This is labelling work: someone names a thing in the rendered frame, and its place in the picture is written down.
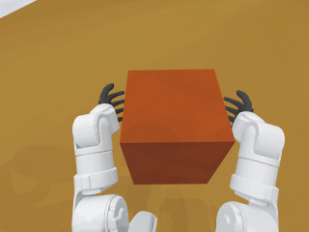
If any robot right hand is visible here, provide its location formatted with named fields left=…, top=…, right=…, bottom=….
left=223, top=90, right=254, bottom=128

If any robot left hand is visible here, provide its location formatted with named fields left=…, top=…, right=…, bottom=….
left=98, top=83, right=125, bottom=122

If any robot left upper arm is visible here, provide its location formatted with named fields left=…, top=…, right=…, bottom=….
left=72, top=194, right=129, bottom=232

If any robot right upper arm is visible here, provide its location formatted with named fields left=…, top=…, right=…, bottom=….
left=215, top=201, right=278, bottom=232

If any right robot forearm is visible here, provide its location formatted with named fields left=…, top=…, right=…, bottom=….
left=229, top=111, right=285, bottom=232

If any left robot forearm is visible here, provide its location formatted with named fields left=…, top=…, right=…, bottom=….
left=71, top=103, right=120, bottom=231

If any carton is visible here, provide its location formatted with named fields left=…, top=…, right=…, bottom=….
left=120, top=69, right=236, bottom=185

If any left robot thigh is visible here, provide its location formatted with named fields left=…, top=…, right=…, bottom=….
left=127, top=211, right=157, bottom=232

